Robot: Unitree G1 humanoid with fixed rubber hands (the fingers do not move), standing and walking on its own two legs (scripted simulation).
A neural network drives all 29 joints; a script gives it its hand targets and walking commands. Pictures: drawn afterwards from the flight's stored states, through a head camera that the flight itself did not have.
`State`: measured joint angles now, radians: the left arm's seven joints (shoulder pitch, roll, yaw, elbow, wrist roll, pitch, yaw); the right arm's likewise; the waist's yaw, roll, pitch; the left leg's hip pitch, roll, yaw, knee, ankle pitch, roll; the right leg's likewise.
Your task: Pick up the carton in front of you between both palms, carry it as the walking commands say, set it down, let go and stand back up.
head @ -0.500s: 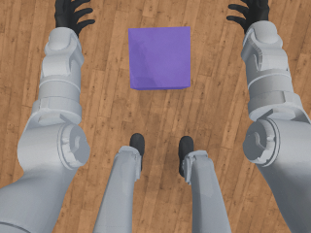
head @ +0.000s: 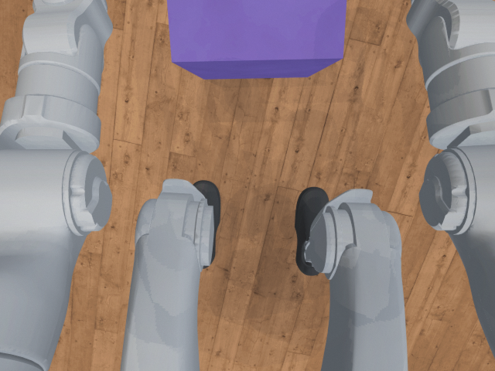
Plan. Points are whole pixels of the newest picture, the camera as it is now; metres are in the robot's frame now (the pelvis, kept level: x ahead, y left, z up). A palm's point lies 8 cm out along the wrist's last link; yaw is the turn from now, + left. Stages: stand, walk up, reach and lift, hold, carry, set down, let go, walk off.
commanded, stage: reach and lift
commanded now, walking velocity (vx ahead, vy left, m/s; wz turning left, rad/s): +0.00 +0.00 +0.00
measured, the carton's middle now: (255, 2) +0.57 +0.03 -0.30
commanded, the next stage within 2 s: none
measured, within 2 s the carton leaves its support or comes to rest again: leaves its support in 1.14 s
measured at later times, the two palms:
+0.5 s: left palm out of the picture +0.56 +0.20 -0.23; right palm out of the picture +0.58 -0.15 -0.23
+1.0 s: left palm out of the picture +0.56 +0.18 -0.23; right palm out of the picture +0.57 -0.12 -0.23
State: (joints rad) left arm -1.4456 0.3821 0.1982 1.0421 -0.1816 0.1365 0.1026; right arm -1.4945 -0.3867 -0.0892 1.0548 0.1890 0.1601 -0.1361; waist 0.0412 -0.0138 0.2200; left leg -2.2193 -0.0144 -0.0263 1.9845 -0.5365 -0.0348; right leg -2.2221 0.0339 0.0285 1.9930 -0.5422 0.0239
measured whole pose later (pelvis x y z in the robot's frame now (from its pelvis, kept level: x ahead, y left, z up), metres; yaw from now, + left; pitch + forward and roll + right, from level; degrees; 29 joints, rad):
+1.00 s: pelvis +0.00 +0.00 -0.06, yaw +0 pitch +34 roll +0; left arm -1.55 0.32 0.26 1.05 -0.07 0.18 0.04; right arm -1.59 -0.29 -0.23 1.07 0.03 0.19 -0.07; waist 0.03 0.00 0.46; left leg -2.24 -0.02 -0.02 2.24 -0.59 -0.03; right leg -2.24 0.04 0.03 2.24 -0.59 0.03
